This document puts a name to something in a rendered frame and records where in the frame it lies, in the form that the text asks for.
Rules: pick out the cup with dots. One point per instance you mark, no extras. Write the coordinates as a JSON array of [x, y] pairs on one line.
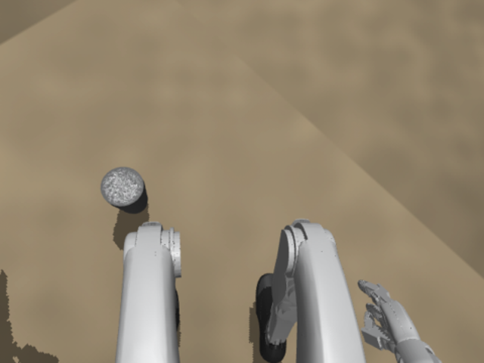
[[124, 188]]

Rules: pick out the right robot hand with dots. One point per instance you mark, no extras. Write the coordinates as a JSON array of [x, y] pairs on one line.
[[396, 325]]

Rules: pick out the right robot foot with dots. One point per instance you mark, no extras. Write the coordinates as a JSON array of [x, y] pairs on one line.
[[271, 353]]

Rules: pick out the right robot arm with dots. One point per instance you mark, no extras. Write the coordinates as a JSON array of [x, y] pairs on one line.
[[415, 351]]

